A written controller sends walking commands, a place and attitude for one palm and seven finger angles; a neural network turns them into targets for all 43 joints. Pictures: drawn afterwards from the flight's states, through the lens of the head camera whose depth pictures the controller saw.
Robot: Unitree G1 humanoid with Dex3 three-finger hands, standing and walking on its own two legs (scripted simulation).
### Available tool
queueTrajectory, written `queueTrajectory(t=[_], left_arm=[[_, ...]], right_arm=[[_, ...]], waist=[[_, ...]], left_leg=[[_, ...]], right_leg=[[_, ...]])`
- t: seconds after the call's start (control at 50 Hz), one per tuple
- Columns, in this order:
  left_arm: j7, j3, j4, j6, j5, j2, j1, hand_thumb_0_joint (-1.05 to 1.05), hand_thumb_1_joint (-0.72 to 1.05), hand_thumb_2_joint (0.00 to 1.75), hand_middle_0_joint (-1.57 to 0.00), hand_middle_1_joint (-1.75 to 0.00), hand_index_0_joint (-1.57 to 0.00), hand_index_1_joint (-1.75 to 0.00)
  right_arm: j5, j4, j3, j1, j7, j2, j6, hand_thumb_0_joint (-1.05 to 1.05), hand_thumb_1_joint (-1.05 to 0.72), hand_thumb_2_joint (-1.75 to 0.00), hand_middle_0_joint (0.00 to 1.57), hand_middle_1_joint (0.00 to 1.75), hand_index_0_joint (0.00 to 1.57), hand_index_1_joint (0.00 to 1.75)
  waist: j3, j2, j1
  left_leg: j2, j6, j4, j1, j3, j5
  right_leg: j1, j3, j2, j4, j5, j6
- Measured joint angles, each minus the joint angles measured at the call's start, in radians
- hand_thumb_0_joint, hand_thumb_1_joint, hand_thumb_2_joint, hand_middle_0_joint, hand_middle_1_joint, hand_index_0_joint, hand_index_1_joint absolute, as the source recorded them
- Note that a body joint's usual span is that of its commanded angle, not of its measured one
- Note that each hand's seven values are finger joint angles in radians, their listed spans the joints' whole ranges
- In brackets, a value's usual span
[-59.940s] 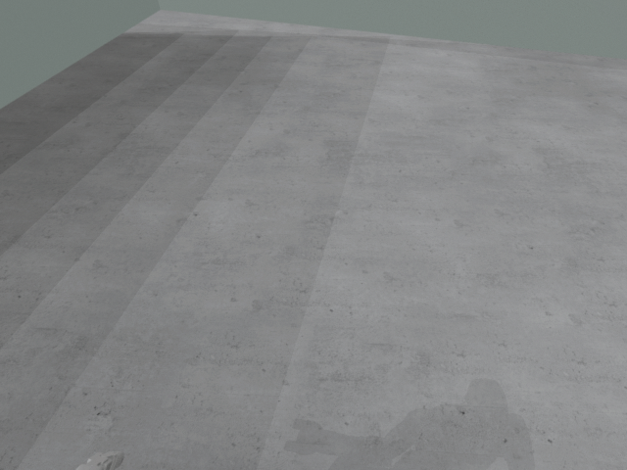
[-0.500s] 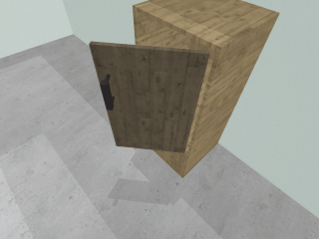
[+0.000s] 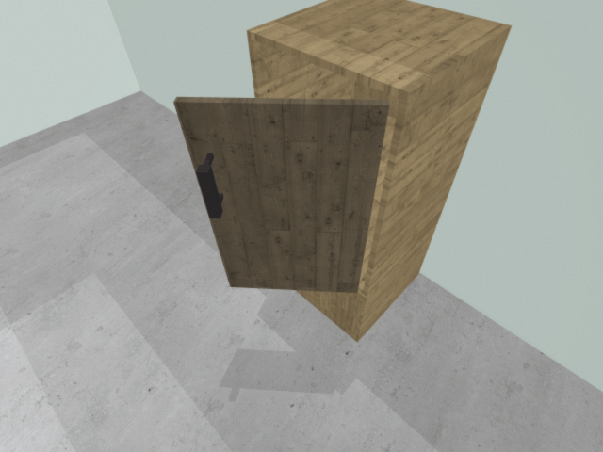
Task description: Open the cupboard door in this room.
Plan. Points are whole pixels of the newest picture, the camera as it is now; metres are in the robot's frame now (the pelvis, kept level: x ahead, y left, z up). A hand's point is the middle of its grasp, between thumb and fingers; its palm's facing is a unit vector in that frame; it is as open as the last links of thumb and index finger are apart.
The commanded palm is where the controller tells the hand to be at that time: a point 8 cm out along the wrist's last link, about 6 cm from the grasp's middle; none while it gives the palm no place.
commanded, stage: look again from close up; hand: left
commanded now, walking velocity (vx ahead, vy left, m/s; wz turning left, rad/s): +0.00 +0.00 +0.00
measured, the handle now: (212, 185) +0.60 +0.22 -0.01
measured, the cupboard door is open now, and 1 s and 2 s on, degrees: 40 40 40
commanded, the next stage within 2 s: shuffle to correct the standing spot in 0.30 s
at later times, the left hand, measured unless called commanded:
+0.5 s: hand out of the picture +0.01 +0.15 -0.17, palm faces +0.00 -0.98 -0.19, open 7.4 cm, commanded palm none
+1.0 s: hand out of the picture +0.06 +0.16 -0.17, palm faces -0.01 -0.98 -0.22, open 7.4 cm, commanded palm none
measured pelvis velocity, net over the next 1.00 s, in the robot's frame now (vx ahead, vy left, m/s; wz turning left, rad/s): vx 0.04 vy -0.02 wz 0.00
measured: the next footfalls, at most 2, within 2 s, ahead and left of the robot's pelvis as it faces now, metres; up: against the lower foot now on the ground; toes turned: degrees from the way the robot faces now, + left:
none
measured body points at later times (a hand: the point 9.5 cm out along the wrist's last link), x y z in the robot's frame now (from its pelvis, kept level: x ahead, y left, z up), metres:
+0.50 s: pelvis +0.01 -0.02 +0.00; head +0.02 -0.02 +0.45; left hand +0.01 +0.21 -0.16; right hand +0.02 -0.24 -0.16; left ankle +0.01 +0.09 -0.74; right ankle +0.00 -0.13 -0.74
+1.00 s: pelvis +0.04 -0.02 +0.00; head +0.07 -0.02 +0.45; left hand +0.06 +0.22 -0.15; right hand +0.05 -0.24 -0.16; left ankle +0.01 +0.09 -0.74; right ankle +0.00 -0.13 -0.74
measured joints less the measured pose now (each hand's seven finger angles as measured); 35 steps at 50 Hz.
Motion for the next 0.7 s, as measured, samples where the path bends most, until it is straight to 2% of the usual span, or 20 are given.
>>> queueTrajectory(t=[0.44,0.6,0.7], left_arm=[[-0.003,-0.001,0.034,-0.006,-0.001,-0.015,-0.010,0.01,0.91,0.90,-0.20,-0.29,-0.20,-0.30],[-0.011,0.012,0.027,-0.003,0.005,-0.019,0.022,0.01,0.90,0.90,-0.20,-0.29,-0.20,-0.30],[-0.004,0.014,0.037,-0.002,0.002,-0.016,0.021,0.01,0.90,0.90,-0.20,-0.29,-0.20,-0.30]], right_arm=[[0.005,0.062,0.002,-0.049,-0.007,0.005,-0.016,0.00,-0.91,-0.90,0.20,0.30,0.20,0.30],[-0.001,0.056,-0.004,-0.031,0.001,0.001,0.000,0.00,-0.91,-0.90,0.20,0.30,0.20,0.30],[0.003,0.061,0.001,-0.028,-0.009,0.015,-0.016,0.00,-0.91,-0.90,0.20,0.30,0.20,0.30]], waist=[[0.012,-0.032,0.010],[0.001,-0.032,0.020],[0.013,-0.045,0.021]], left_leg=[[0.017,-0.021,-0.051,0.030,0.006,0.017],[0.027,-0.026,0.018,0.019,-0.001,-0.040],[0.019,-0.023,0.004,0.036,0.003,-0.047]], right_leg=[[0.019,0.007,0.019,-0.036,0.012,-0.016],[0.020,0.000,0.026,0.007,-0.035,-0.024],[0.030,0.004,0.020,0.007,-0.048,-0.018]])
